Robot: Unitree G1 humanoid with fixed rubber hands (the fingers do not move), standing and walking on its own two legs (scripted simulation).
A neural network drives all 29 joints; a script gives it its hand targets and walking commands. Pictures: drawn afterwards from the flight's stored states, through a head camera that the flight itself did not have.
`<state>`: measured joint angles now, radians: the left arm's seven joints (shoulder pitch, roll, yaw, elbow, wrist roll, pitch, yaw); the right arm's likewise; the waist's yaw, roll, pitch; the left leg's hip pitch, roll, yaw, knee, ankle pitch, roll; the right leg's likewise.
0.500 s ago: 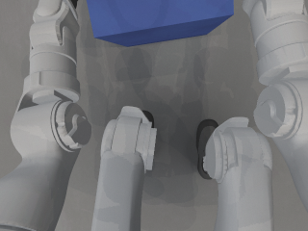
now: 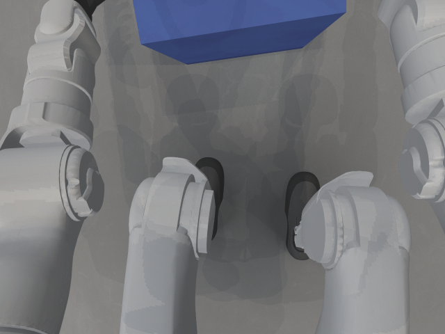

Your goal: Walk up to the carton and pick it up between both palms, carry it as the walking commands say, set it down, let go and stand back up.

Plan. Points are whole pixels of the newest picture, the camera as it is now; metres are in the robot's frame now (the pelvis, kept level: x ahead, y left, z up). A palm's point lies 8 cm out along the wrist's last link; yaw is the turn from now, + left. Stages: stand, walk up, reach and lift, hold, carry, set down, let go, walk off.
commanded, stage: set down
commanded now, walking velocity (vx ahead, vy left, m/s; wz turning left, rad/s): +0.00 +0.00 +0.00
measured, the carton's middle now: out of the picture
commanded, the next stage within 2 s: let go in 1.30 s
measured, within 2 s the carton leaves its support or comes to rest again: neither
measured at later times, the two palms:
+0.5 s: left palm out of the picture +0.53 +0.28 -0.06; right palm out of the picture +0.60 -0.12 -0.07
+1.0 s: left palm out of the picture +0.55 +0.27 +0.12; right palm out of the picture +0.60 -0.15 +0.10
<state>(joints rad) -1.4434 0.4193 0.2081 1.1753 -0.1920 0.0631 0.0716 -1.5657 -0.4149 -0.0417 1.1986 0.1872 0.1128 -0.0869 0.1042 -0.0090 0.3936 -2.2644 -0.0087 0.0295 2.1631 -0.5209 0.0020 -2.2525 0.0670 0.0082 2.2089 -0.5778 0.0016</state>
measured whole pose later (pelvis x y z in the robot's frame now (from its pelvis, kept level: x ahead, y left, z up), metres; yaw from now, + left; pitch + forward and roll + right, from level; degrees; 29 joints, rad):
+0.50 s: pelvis +0.01 -0.01 +0.07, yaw +1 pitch +31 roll +1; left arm -1.37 0.45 0.22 0.77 -0.24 0.23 0.08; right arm -1.47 -0.43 -0.07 0.80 0.19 0.28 -0.14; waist 0.10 -0.02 0.52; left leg -1.96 -0.04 0.00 1.98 -0.55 -0.01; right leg -1.93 0.05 0.00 2.02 -0.60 -0.01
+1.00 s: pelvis +0.04 +0.00 +0.20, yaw +1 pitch +48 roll +2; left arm -1.22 0.33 0.40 0.96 -0.03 0.23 0.00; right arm -1.32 -0.36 -0.21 1.01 -0.02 0.27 -0.02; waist 0.12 -0.01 -0.07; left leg -1.87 -0.03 0.02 1.45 -0.42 0.00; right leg -1.86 0.07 0.06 1.50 -0.48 0.01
